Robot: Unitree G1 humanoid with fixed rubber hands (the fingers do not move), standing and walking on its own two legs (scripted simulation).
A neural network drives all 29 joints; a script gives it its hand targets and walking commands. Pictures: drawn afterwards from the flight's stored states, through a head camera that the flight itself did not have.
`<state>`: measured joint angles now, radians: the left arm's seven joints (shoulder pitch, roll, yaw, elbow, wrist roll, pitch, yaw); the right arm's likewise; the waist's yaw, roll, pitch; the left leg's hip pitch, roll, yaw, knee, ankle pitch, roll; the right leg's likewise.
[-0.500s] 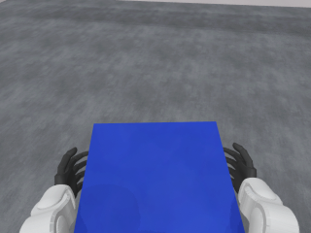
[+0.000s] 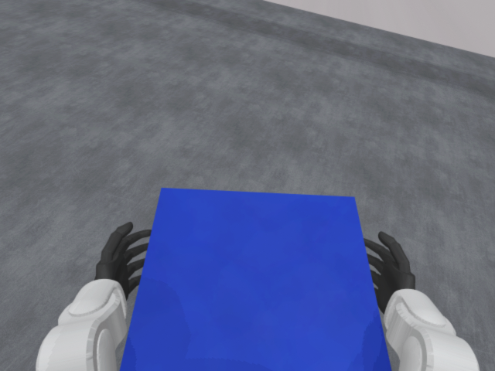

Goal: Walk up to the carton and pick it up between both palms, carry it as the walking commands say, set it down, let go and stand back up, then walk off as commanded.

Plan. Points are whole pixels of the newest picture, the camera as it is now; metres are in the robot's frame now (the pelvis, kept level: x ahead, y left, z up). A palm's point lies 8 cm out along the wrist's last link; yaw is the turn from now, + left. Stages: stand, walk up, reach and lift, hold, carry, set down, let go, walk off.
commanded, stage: carry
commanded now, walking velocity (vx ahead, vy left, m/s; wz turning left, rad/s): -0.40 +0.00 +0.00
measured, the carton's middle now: (252, 299) +0.24 +0.00 +0.02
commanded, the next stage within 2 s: none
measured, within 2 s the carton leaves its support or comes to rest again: neither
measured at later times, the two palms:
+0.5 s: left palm out of the picture -0.01 +0.15 +0.10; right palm out of the picture -0.02 -0.21 +0.09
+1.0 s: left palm out of the picture -0.17 +0.19 +0.10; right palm out of the picture -0.20 -0.18 +0.09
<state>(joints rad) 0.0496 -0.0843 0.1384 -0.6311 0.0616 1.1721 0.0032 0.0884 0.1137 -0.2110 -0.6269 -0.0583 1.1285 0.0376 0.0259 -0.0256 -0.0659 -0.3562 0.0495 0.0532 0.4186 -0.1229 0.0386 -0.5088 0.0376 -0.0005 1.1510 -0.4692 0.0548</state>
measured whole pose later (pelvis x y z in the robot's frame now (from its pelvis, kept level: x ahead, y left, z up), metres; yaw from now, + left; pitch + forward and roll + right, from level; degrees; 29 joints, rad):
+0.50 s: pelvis -0.24 -0.01 +0.00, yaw -3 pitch +3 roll +4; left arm 0.08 -0.13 0.20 -0.65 0.07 1.15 -0.02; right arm 0.03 0.08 -0.17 -0.62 -0.04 1.18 0.01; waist 0.00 -0.01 -0.06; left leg -0.41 -0.03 0.04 0.93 -0.52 -0.06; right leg -0.43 -0.07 -0.03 0.44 -0.08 -0.03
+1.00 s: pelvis -0.41 +0.02 -0.01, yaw -3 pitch +5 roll +0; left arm 0.03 -0.07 0.14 -0.56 0.07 1.20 0.00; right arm 0.06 0.09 -0.18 -0.56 -0.08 1.17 0.02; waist 0.00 0.00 -0.17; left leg -0.40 0.03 0.11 0.46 -0.15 0.03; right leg -0.21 0.00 -0.06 0.40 -0.30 0.03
